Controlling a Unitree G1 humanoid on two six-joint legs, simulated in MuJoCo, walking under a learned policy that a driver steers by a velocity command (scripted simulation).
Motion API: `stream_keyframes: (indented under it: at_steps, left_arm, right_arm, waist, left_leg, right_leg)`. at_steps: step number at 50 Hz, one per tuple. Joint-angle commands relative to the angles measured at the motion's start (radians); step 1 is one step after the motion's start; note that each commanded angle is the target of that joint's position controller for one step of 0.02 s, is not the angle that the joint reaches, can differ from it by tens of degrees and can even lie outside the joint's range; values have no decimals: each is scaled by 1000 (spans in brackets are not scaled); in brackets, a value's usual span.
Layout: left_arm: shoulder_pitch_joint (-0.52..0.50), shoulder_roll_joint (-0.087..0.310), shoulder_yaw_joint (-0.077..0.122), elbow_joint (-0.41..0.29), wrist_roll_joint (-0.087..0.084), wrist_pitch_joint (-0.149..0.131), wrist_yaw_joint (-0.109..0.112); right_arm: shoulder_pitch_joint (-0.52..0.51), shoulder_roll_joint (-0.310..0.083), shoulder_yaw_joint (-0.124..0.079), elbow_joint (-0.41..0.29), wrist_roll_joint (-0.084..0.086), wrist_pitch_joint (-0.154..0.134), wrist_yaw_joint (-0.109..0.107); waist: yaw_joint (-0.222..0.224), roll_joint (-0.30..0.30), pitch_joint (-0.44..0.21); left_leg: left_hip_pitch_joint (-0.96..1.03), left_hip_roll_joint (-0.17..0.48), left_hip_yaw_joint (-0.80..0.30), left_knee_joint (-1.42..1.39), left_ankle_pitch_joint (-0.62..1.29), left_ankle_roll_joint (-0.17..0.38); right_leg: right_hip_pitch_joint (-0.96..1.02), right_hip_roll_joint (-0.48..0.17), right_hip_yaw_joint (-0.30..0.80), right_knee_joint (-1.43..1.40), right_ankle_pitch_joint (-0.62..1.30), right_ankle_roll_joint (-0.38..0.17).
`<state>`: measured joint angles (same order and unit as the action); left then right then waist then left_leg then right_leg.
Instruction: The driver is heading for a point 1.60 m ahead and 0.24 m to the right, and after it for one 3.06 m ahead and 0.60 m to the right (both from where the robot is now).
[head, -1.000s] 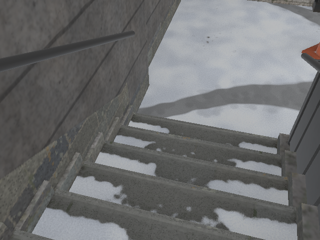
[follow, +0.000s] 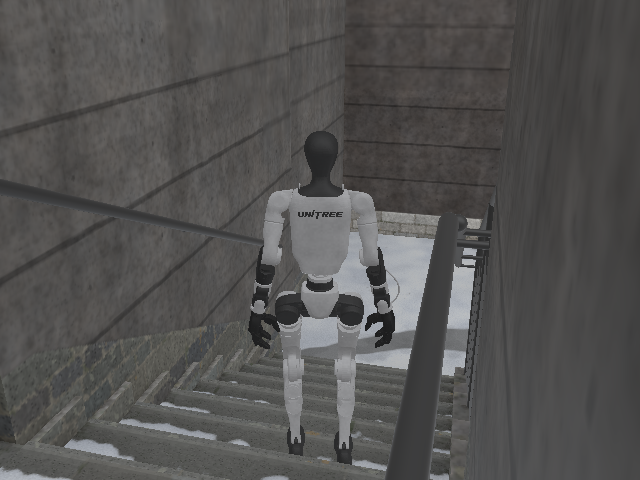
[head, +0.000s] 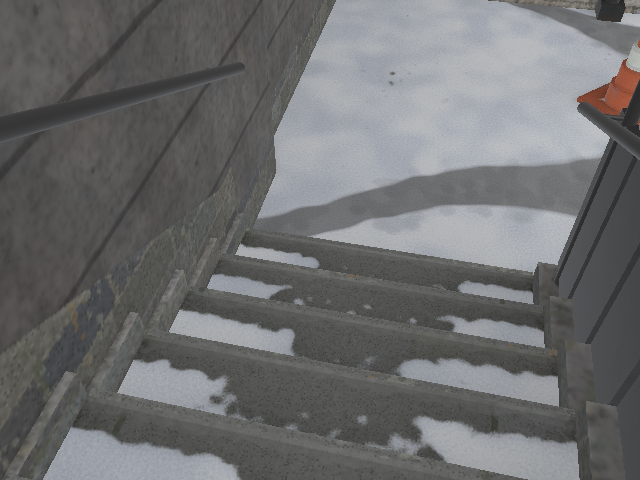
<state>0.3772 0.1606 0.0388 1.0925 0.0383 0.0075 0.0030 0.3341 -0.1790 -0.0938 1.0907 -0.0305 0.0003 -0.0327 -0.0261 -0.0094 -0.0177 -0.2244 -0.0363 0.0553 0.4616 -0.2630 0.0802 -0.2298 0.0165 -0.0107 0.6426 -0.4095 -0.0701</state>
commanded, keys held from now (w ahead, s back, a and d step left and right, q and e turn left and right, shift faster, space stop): w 1.00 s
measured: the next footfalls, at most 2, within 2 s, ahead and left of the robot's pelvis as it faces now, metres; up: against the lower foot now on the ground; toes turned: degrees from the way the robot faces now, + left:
left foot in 0.52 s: +0.33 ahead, +0.06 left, -0.15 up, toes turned +3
right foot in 0.96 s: +0.63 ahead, -0.17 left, -0.31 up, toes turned -3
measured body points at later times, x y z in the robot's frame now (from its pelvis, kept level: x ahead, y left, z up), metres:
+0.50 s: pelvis +0.21 -0.02 -0.10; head +0.23 -0.02 +0.34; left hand +0.05 +0.18 -0.24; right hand +0.40 -0.23 -0.23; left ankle +0.31 +0.06 -0.84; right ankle -0.02 -0.09 -0.73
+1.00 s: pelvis +0.52 -0.08 -0.30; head +0.52 -0.11 +0.14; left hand +0.68 +0.16 -0.41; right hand +0.42 -0.31 -0.47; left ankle +0.32 +0.06 -0.83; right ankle +0.59 -0.17 -1.05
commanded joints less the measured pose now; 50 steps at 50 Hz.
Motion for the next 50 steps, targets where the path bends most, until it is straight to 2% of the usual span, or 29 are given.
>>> stream_keyframes:
  at_steps: [1, 3, 5, 6, 7, 8, 10, 12, 13, 17, 21, 22, 23, 24, 25, 26, 27, 28, 29, 30, 31, 32, 35, 38, 44, 46, 48, 49, 50]
  left_arm:
    - [-5, 57, 12, -62, -1, -22, -13]
    - [216, 50, 19, 14, 16, -15, -28]
    - [495, 72, 29, 114, 22, -20, -25]
    - [530, 148, 35, 120, 17, -34, -16]
    - [461, 235, 49, 99, 12, -43, 4]
    - [329, 188, 44, 60, 9, -60, 19]
    - [154, 163, 31, 4, 18, -91, 16]
    - [143, 125, 22, -2, 12, -111, 10]
    - [129, 74, 6, 16, -1, -129, 1]
    - [125, 95, 0, 31, -31, -135, -6]
    - [222, 76, -15, 88, 3, -97, 31]
    - [437, 55, -57, 168, 104, -115, -6]
    - [325, 122, -36, 134, 83, -136, -22]
    - [224, 118, -14, 106, -8, -95, 39]
    - [336, 143, -43, 119, 83, -112, -35]
    - [216, 144, -8, 112, -39, -73, 40]
    - [467, -4, -63, 167, 118, -89, -94]
    - [339, 46, -39, 72, 59, -110, -127]
    - [101, 70, -35, -70, 9, -146, -124]
    - [-15, 128, -25, -117, -2, -150, -107]
    - [-118, 241, 32, -107, -39, -126, -17]
    - [-72, 184, 24, -88, -27, -82, -6]
    - [43, 11, 2, -40, 10, -14, -21]
    - [-78, 78, 18, -88, -2, -42, -41]
    - [-417, 91, -3, -200, -37, -58, -34]
    - [-248, 141, 13, -138, -49, -60, -26]
    - [116, 187, 36, 4, -19, -55, -22]
    - [454, 277, 39, 33, 72, -71, -79]
    - [319, 265, 55, 28, -14, -49, -66]
  right_arm:
    - [0, -151, -30, -43, -4, -9, 4]
    - [-121, -153, -27, -82, -5, -3, 14]
    - [-201, -94, -10, -96, -22, -16, 21]
    - [-197, -21, 8, -121, -9, -33, 26]
    - [-155, -45, 8, -152, 8, -43, 25]
    - [-206, -120, -4, -136, 0, -47, 25]
    - [-152, -150, -18, -91, -16, -37, 33]
    - [-143, -117, -10, -76, -36, -14, 46]
    - [-193, -101, -7, -102, -11, -24, 50]
    - [-314, -34, 39, -149, -13, -51, 78]
    - [-407, -56, 58, -181, 4, -58, 73]
    - [-232, -63, 84, -158, -111, -66, 96]
    - [-222, -106, 62, -169, -128, -71, 95]
    - [-253, -154, 42, -132, -6, -80, 61]
    - [47, -133, 56, -44, -70, -90, 67]
    - [85, -166, 23, -34, -8, -83, 53]
    - [509, -220, 29, 36, -52, -67, 82]
    - [532, -241, 7, 58, -80, -70, 114]
    - [449, -292, -18, 58, -76, -83, 120]
    - [257, -247, -7, 9, -66, -89, 121]
    - [76, -145, 18, -46, 37, -84, 62]
    - [-15, -119, 44, -79, 42, -83, 48]
    - [25, -179, 35, -79, 31, -94, 26]
    - [48, -83, 57, -35, 66, -126, 26]
    - [181, -140, 63, -18, -4, -78, -12]
    - [204, -162, 58, -9, -23, -57, -26]
    - [243, -188, 49, 18, -5, -47, -19]
    - [696, 49, 119, 186, -128, -79, 150]
    - [313, -172, 28, -4, 60, -79, 22]
  waist:
    - [25, 110, 125]
    - [140, 113, 89]
    - [278, -49, 107]
    - [254, -270, 112]
    - [171, -305, 205]
    - [120, -95, 283]
    - [23, 38, 267]
    - [12, -38, 210]
    - [12, -18, 219]
    - [66, -34, 153]
    - [145, -43, 206]
    - [85, 18, 237]
    - [43, -35, 257]
    - [89, 80, 227]
    - [15, 45, 108]
    - [-70, 54, 94]
    - [-106, 349, -307]
    - [-161, 154, -342]
    - [-168, 90, -119]
    - [-117, -27, 37]
    - [-11, -68, 69]
    - [63, -59, 165]
    - [112, 87, 107]
    - [107, 76, 136]
    - [-83, 51, 220]
    - [-34, 7, 205]
    - [115, -100, 40]
    - [122, -410, -262]
    - [145, -132, -193]
  left_leg:
    - [-126, 282, -379, -291, -408, 149]
    - [-375, 180, -202, -165, -394, 122]
    - [-599, 84, -63, 257, -243, 91]
    - [-692, -52, -16, 642, -346, 58]
    - [-790, -45, -105, 699, -335, 48]
    - [-823, 42, -182, 737, -173, 37]
    - [-727, 81, -168, 659, 3, -8]
    - [-578, 69, -74, 640, 129, -27]
    - [-529, 68, -110, 480, 288, -25]
    - [-105, 21, 62, 187, 768, -10]
    - [-147, 19, 73, 71, 593, -28]
    - [-116, 167, -151, -66, 735, 41]
    - [-167, 102, -57, -78, 479, 39]
    - [-101, 2, 115, -178, 518, -21]
    - [193, 88, -34, -152, 555, 7]
    - [280, 80, 54, -206, 609, 32]
    - [949, 279, -220, 255, 1040, 320]
    - [1085, 404, -453, 271, 1053, 419]
    - [986, 505, -603, 133, 582, 431]
    - [695, 500, -637, -14, 153, 376]
    - [414, 478, -445, -66, 314, 278]
    - [42, 403, -354, -127, 283, 242]
    - [-388, 231, -163, -92, 423, 191]
    - [-274, 168, -171, 56, -8, 122]
    - [-130, 200, -216, 266, -59, 112]
    - [-60, 189, -203, 469, 78, 116]
    - [-110, 96, -101, 947, 199, 105]
    - [-499, -65, -192, 1439, -431, -23]
    - [-687, -14, -76, 1581, -583, 11]
  right_leg:
    - [-95, -23, -16, 61, -9, -3]
    - [232, 27, -113, 25, 84, -7]
    - [503, -15, -38, -96, 71, -23]
    - [474, -230, 342, -268, 55, -68]
    - [311, -398, 631, -438, -97, -162]
    - [269, -400, 612, -442, -175, -201]
    - [176, -306, 425, -376, -2, -178]
    - [94, -225, 275, -325, 241, -143]
    - [46, -136, 171, -281, 157, -110]
    - [-195, -85, 76, -223, 62, -82]
    - [-53, -94, 80, 35, 177, -60]
    - [-28, -119, 128, 69, 122, -44]
    - [61, -136, 162, 87, 309, -90]
    - [72, -64, 80, 308, 377, -89]
    - [14, -44, 138, 389, 436, -60]
    - [-77, -20, 34, 742, 418, -97]
    - [-340, 75, 139, 1136, -163, 1]
    - [-664, 135, 188, 1343, -370, 27]
    - [-1047, 71, 183, 1364, -326, 39]
    - [-1117, -32, 197, 1244, -185, 10]
    - [-863, -59, 199, 829, 12, 31]
    - [-600, -100, 167, 595, 67, 57]
    - [-43, -32, -20, 395, 305, 74]
    - [-198, -113, 88, 142, 877, 10]
    - [-173, -106, 41, -171, 765, 37]
    - [-62, -115, 17, -296, 696, 30]
    - [301, -43, -92, -304, 640, 25]
    - [942, -269, 215, 121, 1220, -328]
    - [746, -408, 302, 50, 1149, -163]
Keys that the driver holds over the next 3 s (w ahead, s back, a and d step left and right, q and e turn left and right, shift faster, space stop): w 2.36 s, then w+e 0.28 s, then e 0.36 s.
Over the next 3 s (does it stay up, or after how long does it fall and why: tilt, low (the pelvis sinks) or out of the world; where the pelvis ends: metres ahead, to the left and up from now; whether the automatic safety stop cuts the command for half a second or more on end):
stays up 1.57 -0.02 -0.78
